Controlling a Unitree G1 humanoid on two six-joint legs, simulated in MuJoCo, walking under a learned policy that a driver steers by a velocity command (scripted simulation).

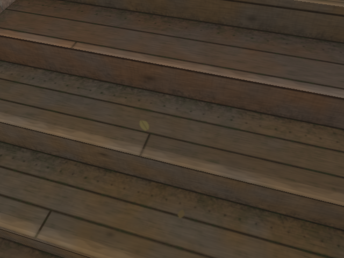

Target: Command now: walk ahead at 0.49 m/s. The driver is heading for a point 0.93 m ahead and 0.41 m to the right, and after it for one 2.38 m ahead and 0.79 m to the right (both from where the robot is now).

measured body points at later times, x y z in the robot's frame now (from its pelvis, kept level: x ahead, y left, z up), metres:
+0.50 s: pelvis +0.24 +0.01 +0.00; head +0.27 +0.01 +0.45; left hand +0.50 +0.13 -0.09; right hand +0.08 -0.18 -0.14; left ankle +0.17 +0.11 -0.75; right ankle +0.30 -0.13 -0.45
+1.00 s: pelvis +0.52 -0.12 +0.14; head +0.54 -0.16 +0.59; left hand +0.58 +0.12 +0.01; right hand +0.66 -0.37 +0.07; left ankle +0.68 -0.07 -0.30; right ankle +0.42 -0.12 -0.59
